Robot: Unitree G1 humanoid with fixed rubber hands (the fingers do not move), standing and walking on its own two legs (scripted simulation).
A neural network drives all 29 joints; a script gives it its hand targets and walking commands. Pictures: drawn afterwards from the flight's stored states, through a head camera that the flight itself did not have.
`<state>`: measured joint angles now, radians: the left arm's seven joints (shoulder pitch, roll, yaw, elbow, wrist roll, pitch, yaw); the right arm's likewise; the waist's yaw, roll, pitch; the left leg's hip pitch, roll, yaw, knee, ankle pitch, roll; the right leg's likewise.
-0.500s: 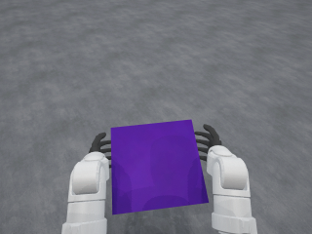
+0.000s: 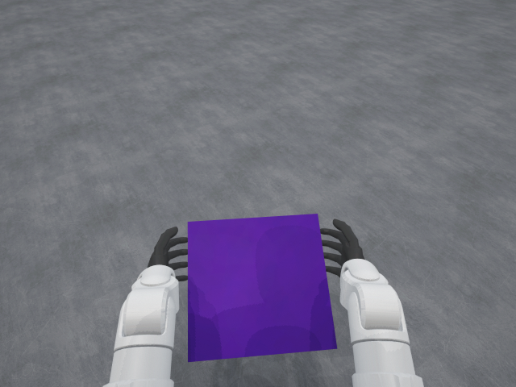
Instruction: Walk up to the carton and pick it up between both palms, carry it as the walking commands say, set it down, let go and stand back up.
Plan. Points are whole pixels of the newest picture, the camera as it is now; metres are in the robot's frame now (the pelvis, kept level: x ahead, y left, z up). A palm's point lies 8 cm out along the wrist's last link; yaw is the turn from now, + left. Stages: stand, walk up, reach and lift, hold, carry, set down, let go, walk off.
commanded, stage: carry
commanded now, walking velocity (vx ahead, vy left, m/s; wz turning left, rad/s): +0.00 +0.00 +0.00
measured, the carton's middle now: (255, 286) +0.32 +0.00 -0.07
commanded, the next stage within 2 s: hold in 1.20 s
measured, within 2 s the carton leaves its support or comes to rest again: neither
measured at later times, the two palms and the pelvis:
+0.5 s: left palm (159, 282) +0.28 +0.15 +0.04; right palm (349, 275) +0.28 -0.15 +0.04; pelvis +0.00 +0.00 +0.00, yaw +0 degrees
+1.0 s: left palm (160, 278) +0.29 +0.15 +0.04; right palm (347, 270) +0.29 -0.15 +0.03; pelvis +0.01 +0.00 +0.00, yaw +0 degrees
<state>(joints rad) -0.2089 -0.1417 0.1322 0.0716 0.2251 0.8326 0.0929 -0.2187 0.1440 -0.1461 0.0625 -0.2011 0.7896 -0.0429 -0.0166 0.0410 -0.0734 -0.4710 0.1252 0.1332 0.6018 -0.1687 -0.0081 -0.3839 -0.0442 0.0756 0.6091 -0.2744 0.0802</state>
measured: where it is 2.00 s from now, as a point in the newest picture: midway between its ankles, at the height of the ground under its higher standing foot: outside the picture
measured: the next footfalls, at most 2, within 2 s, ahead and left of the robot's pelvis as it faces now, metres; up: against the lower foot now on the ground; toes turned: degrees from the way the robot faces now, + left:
none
